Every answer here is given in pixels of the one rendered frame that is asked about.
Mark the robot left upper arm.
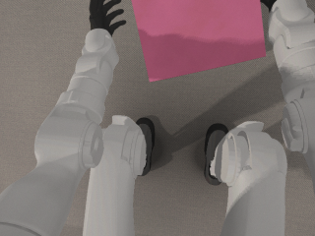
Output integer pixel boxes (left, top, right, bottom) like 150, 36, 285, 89
0, 116, 104, 236

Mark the robot left hand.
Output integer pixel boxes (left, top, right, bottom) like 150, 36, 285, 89
89, 0, 127, 37

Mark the robot right hand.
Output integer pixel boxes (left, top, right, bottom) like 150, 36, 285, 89
260, 0, 277, 13

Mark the left robot thigh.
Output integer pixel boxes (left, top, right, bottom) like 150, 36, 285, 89
83, 124, 147, 236

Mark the robot right shin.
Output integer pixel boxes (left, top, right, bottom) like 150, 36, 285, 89
210, 121, 287, 183

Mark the robot right forearm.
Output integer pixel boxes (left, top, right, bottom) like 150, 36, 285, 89
267, 0, 315, 104

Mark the robot left forearm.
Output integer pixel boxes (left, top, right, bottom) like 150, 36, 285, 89
34, 29, 119, 158

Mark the carton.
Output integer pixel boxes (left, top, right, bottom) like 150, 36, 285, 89
131, 0, 267, 82

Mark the robot right upper arm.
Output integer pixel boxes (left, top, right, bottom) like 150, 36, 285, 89
281, 96, 315, 196

